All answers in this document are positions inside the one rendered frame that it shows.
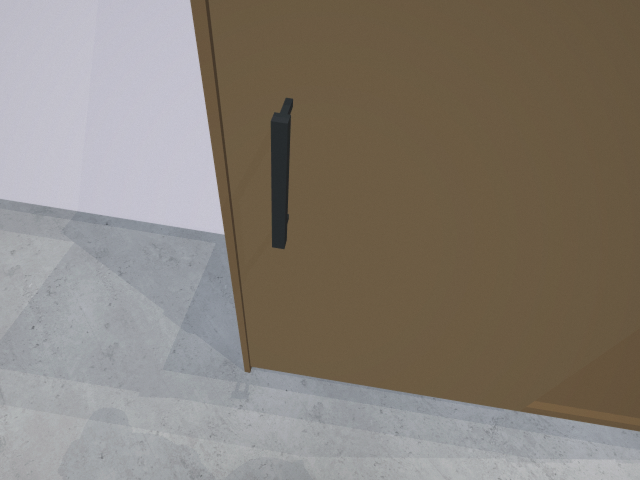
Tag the handle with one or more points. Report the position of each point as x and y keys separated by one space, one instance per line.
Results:
x=280 y=153

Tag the wardrobe door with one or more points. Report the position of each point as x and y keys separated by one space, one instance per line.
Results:
x=464 y=188
x=610 y=383

